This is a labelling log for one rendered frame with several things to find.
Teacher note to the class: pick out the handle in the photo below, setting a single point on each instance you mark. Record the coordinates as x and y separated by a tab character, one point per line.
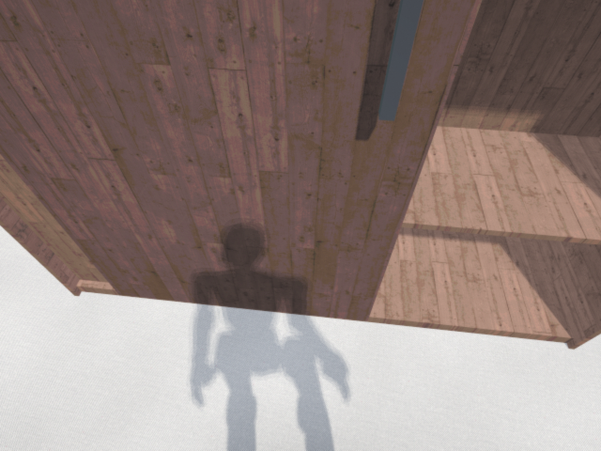
404	33

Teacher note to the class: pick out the wardrobe door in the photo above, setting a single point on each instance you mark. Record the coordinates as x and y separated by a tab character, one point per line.
27	206
226	152

